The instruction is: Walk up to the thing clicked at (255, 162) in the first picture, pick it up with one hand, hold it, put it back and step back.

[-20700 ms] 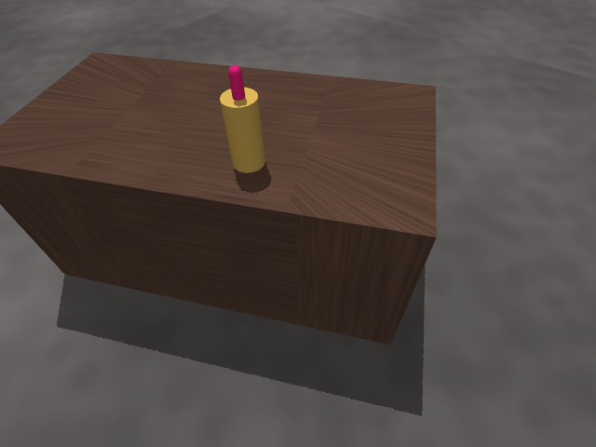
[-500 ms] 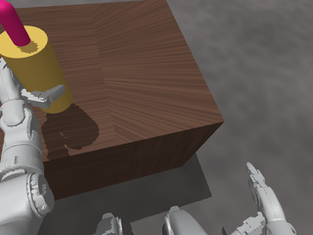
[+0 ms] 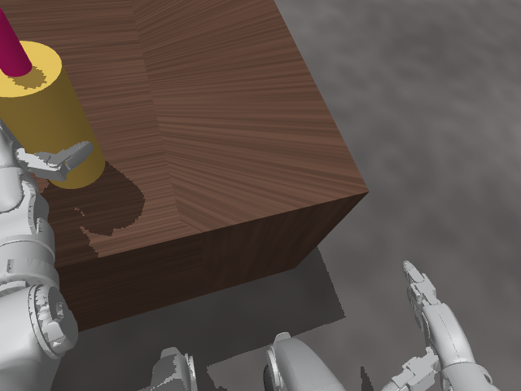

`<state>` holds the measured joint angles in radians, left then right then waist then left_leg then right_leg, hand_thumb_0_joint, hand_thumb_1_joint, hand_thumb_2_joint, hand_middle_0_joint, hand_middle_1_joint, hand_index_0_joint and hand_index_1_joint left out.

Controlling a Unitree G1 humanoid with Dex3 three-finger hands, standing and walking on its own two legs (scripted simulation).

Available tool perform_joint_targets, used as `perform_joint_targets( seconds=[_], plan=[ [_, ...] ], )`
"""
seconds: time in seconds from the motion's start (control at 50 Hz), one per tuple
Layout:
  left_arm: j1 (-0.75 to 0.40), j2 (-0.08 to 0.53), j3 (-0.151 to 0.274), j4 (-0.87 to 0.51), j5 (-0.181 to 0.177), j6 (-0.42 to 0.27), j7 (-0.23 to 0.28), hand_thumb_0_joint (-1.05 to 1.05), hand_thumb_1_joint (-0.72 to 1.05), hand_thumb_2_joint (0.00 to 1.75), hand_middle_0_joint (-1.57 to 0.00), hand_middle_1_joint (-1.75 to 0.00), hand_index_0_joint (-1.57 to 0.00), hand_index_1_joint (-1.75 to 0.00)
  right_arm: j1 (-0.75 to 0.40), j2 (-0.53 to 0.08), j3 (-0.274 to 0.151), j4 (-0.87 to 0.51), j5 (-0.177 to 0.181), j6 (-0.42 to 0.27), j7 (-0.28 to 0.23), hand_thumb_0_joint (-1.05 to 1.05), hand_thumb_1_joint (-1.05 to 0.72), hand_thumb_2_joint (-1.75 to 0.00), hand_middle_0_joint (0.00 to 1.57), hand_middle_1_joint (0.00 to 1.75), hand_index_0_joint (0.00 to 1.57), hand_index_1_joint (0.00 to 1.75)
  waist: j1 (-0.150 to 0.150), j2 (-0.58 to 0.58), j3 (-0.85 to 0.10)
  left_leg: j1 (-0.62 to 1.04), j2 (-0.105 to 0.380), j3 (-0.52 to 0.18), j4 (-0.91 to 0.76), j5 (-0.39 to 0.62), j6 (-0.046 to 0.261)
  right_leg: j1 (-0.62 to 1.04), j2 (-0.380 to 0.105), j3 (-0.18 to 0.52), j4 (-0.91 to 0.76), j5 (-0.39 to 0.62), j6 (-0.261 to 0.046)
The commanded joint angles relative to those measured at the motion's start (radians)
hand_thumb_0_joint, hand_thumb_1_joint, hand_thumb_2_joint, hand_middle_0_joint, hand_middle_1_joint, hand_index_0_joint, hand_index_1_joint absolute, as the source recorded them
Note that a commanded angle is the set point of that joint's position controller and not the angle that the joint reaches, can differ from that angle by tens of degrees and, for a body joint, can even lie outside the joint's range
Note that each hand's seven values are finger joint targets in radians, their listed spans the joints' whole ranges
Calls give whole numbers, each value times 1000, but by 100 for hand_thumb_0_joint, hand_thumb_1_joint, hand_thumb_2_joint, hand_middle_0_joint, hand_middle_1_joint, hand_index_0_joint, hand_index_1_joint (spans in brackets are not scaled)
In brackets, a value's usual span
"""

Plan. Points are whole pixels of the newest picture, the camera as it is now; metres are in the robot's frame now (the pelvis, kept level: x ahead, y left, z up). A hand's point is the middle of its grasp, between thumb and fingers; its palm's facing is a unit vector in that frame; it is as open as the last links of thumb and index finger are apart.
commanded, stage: lower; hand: left
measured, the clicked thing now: (40, 106) +0.52 +0.22 +0.08
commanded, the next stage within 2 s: loosen in 0.46 s
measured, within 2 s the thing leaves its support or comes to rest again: rests again in 0.34 s
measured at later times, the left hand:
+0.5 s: hand (56, 143) +0.51 +0.22 +0.01, palm faces +0.26 -0.97 -0.01, open 11.8 cm
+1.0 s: hand (57, 145) +0.51 +0.22 +0.01, palm faces +0.26 -0.97 +0.00, open 14.4 cm
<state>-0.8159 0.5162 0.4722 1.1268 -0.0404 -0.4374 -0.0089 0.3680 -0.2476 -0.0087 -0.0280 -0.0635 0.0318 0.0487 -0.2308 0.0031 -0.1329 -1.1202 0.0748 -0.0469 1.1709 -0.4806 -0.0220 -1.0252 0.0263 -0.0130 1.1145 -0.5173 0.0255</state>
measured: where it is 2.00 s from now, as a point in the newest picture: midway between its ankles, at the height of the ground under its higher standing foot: outside the picture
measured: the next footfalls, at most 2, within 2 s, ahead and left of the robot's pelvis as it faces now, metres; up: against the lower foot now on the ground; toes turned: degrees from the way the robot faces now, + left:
none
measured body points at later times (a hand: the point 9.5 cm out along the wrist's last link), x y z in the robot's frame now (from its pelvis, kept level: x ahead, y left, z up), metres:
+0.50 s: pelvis -0.01 +0.00 -0.01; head +0.14 +0.05 +0.41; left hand +0.49 +0.27 +0.02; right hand +0.16 -0.25 +0.00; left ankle +0.03 +0.13 -0.64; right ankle +0.00 -0.14 -0.64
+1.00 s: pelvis -0.01 +0.01 -0.02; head +0.13 +0.06 +0.40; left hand +0.49 +0.27 +0.02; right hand +0.15 -0.25 +0.00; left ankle +0.03 +0.13 -0.64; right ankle +0.00 -0.14 -0.64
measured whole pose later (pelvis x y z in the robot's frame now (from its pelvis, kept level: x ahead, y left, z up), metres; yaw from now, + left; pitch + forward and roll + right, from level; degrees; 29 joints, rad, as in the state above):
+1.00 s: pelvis -0.01 +0.01 -0.02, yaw +0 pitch +26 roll -5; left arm -0.85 0.54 0.47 1.19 -0.02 -0.49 0.01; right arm 0.39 -0.26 0.00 -0.10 -0.08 0.03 0.06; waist -0.27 0.00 -0.15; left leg -1.22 0.07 -0.06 1.26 -0.50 -0.02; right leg -1.12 0.03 -0.02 1.20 -0.53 0.03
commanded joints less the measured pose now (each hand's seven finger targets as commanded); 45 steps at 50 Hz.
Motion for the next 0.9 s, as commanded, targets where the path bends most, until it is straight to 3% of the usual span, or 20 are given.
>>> perform_joint_targets(
  seconds=[0.0, 0.02, 0.06, 0.1, 0.12, 0.16, 0.22, 0.32, 0.38, 0.4, 0.5, 0.54, 0.56, 0.66, 0.7, 0.72, 0.74, 0.76, 0.86, 0.88],
  plan=[
    [-395, 234, 4, -158, 1, -79, -4, 0, -2, 123, -123, -136, -123, -138, 32, -165, -107, -202, 0, -46, -13, 0, 51, -6, 5, 5, 5, 5, -11, 188, -546, 455, -27, 4, -97, 397, 37, 163, 19, -26, -107, 385, -39],
    [-401, 234, 0, -191, 3, -84, -3, 0, -1, 123, -121, -135, -122, -137, 35, -148, -90, -187, -1, -46, -11, 0, 52, -6, 5, 5, 5, 5, 0, 202, -532, 455, -28, 4, -94, 398, 36, 153, 19, -25, -105, 381, -39],
    [-408, 280, 25, -201, 7, -88, -1, 0, -1, 123, -122, -136, -123, -137, 59, -166, -107, -173, -2, -43, -12, 0, 52, -6, 5, 5, 5, 5, -4, 213, -554, 471, -28, 3, -84, 413, 37, 149, 20, -25, -100, 389, -38],
    [-423, 265, 14, -207, 4, -88, -6, 0, -2, 123, -123, -136, -124, -138, 57, -158, -103, -187, -2, -43, -10, 0, 52, -6, 5, 5, 5, 5, -11, 213, -567, 471, -31, 7, -72, 423, 40, 158, 19, -20, -96, 412, -33],
    [-401, 229, 0, -158, 0, -85, -9, 0, -2, 125, -123, -137, -124, -139, 49, -159, -101, -203, -2, -45, -8, 0, 52, -6, 5, 5, 5, 5, -23, 195, -541, 446, -28, 2, -75, 413, 39, 142, 21, -25, -94, 398, -37],
    [-429, 287, 29, -206, 1, -97, -7, 0, -3, 126, -125, -139, -125, -141, 53, -160, -102, -190, -1, -45, -10, 0, 51, -6, 5, 5, 5, 5, -12, 218, -550, 433, -31, 5, -70, 404, 40, 151, 18, -20, -87, 401, -35],
    [-431, 256, 4, -189, 5, -102, -10, 0, -2, 126, -124, -138, -125, -140, 49, -149, -88, -209, -4, -46, -6, 0, 51, -6, 5, 5, 5, 5, -22, 217, -546, 419, -32, 6, -69, 366, 41, 143, 18, -18, -88, 374, -35],
    [-428, 277, 13, -196, 9, -109, -10, 0, -2, 125, -123, -137, -124, -139, 54, -176, -111, -226, -4, -50, -8, 0, 52, -6, 5, 5, 5, 5, -25, 225, -583, 435, -32, 5, -58, 369, 42, 132, 19, -17, -78, 375, -35],
    [-413, 248, 6, -158, 9, -112, -6, 0, -3, 124, -123, -137, -124, -139, 51, -163, -102, -222, -8, -47, -8, 0, 51, -6, 5, 5, 5, 5, -33, 225, -544, 420, -27, -3, -61, 358, 35, 99, 23, -28, -69, 345, -40],
    [-419, 277, 20, -174, 11, -116, -2, 0, -4, 124, -123, -137, -124, -139, 50, -172, -105, -229, -6, -50, -7, 0, 51, -6, 5, 5, 5, 5, -26, 220, -552, 415, -29, -3, -62, 341, 36, 104, 23, -27, -70, 334, -39],
    [-405, 216, -15, -141, 16, -120, -1, 0, 0, 125, -122, -137, -123, -138, 57, -165, -103, -240, -10, -51, -4, 0, 51, -6, 5, 5, 5, 5, -44, 218, -542, 413, -26, -6, -52, 353, 35, 74, 26, -34, -59, 335, -41],
    [-381, 219, -12, -126, 19, -118, 1, 0, -3, 125, -124, -138, -125, -139, 63, -166, -103, -219, -11, -49, -2, 0, 51, -6, 5, 5, 5, 5, -41, 221, -532, 409, -26, -6, -49, 368, 33, 74, 26, -34, -53, 345, -42],
    [-399, 226, -12, -155, 22, -122, 0, 0, -4, 118, -129, -136, -131, -136, 57, -158, -92, -230, -11, -49, 0, 0, 51, -6, 5, 5, 5, 5, -31, 231, -546, 410, -28, -4, -48, 363, 33, 76, 24, -31, -54, 343, -41],
    [-422, 230, 6, -174, 0, -121, 2, 0, -33, 78, -100, -98, -103, -97, 73, -169, -112, -221, -7, -48, -2, 0, 50, -5, 5, 5, 5, 5, -35, 233, -544, 409, -28, -2, -46, 348, 34, 76, 24, -29, -53, 338, -39],
    [-435, 240, 9, -194, 5, -126, 6, 0, -42, 62, -91, -87, -94, -85, 65, -170, -114, -226, -9, -48, -2, 0, 50, -5, 5, 5, 5, 5, -35, 239, -549, 403, -27, -3, -46, 339, 34, 72, 24, -30, -50, 328, -40],
    [-386, 208, -1, -113, 8, -117, 4, 0, -45, 54, -86, -81, -90, -79, 64, -177, -116, -237, -12, -47, 0, 0, 50, -5, 5, 5, 5, 5, -42, 222, -534, 408, -24, -8, -48, 355, 30, 62, 26, -38, -48, 327, -43],
    [-419, 228, 1, -177, 13, -123, 5, 0, -53, 49, -78, -73, -82, -71, 52, -176, -117, -239, -12, -48, 0, 0, 51, -5, 5, 5, 5, 5, -33, 243, -562, 423, -23, -9, -47, 360, 29, 63, 27, -37, -44, 328, -44],
    [-441, 233, -6, -179, 14, -124, 6, 0, -59, 44, -70, -65, -74, -65, 65, -172, -114, -245, -11, -49, -2, 0, 50, -5, 5, 5, 5, 5, -45, 253, -571, 437, -25, -8, -44, 366, 28, 66, 26, -37, -43, 336, -43],
    [-410, 216, 2, -117, 13, -115, 12, 0, -61, 20, -46, -40, -48, -39, 52, -169, -105, -244, -13, -49, -4, 0, 51, -5, 5, 5, 5, 5, -47, 208, -539, 378, -27, -2, -46, 308, 37, 79, 24, -30, -53, 316, -38],
    [-454, 246, 6, -178, 13, -121, 15, 0, -61, 20, -44, -38, -45, -38, 60, -176, -111, -239, -13, -49, -4, 0, 51, -5, 5, 5, 5, 5, -36, 243, -565, 401, -28, -2, -47, 323, 33, 83, 24, -30, -50, 322, -39]
  ],
)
